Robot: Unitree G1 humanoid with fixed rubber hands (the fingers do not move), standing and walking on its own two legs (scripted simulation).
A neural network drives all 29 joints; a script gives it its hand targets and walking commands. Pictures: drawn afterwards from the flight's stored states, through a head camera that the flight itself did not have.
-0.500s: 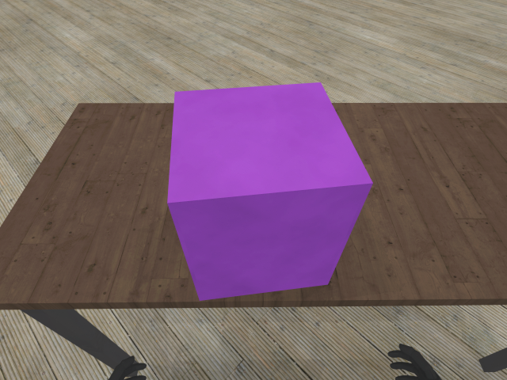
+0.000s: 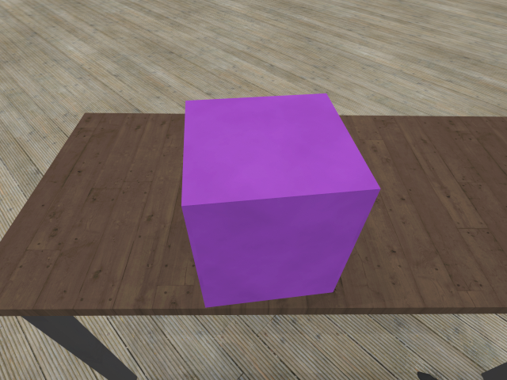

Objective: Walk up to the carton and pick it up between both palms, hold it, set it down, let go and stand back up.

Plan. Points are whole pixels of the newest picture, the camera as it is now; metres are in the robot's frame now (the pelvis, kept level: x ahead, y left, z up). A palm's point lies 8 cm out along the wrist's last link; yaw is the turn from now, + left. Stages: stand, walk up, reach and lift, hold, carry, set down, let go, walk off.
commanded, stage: stand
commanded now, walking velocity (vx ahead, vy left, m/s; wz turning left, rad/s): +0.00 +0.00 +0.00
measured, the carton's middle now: (264, 203) +0.36 +0.03 +0.11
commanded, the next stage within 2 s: none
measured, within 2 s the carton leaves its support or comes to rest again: neither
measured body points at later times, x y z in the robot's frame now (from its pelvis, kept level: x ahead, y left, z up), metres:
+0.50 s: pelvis +0.00 +0.00 +0.00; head -0.01 +0.02 +0.45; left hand +0.03 +0.27 -0.15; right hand +0.11 -0.27 -0.11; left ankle +0.02 +0.13 -0.74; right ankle -0.05 -0.12 -0.74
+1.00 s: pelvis -0.02 +0.01 +0.00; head -0.03 +0.02 +0.45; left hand +0.01 +0.28 -0.15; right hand +0.08 -0.27 -0.12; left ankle +0.02 +0.13 -0.74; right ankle -0.05 -0.12 -0.74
